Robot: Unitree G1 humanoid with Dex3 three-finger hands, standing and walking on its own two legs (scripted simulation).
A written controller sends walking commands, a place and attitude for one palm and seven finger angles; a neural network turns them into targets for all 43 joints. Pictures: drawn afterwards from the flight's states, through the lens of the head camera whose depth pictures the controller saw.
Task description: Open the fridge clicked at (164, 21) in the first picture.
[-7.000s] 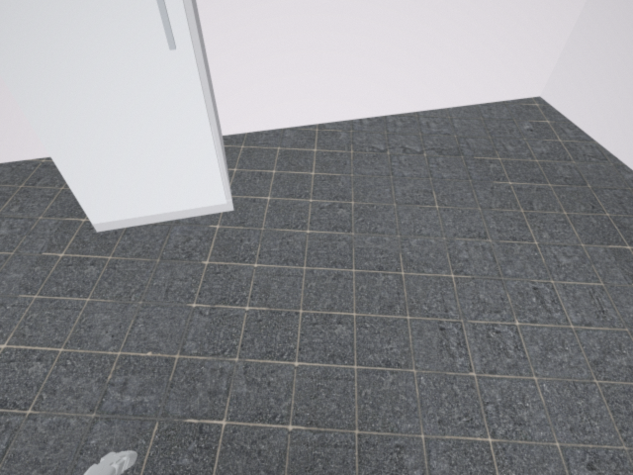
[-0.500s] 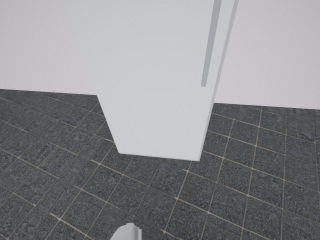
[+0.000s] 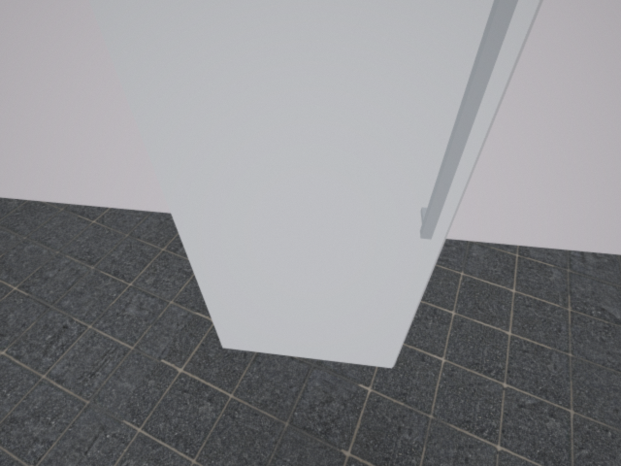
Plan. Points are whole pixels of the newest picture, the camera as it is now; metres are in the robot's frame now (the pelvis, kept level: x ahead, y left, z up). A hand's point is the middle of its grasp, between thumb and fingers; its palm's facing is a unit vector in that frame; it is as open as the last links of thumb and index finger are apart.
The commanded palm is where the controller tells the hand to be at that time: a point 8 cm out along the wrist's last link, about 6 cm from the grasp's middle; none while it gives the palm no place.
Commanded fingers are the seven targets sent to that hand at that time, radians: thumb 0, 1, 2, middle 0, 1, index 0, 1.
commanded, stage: come to a stop and stand still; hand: right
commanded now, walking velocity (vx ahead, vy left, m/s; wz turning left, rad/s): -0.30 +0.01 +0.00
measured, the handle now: (466, 97) +0.51 -0.17 +0.24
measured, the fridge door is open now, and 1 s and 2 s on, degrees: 0 0 0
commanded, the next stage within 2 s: look again from close up in 1.46 s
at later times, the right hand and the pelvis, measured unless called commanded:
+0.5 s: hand out of the picture +0.03 -0.16 -0.17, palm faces +0.03 +0.96 -0.29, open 7.4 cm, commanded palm none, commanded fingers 0.00 -0.90 -0.90 0.20 0.30 0.20 0.30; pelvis -0.01 +0.04 -0.01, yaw +2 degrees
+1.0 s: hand out of the picture -0.04 -0.18 -0.18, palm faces +0.06 +0.98 -0.20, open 7.4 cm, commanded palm none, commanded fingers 0.00 -0.90 -0.90 0.20 0.30 0.20 0.30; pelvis -0.02 +0.00 +0.00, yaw +1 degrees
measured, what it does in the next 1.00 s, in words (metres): steps on the spot: right foot, then left foot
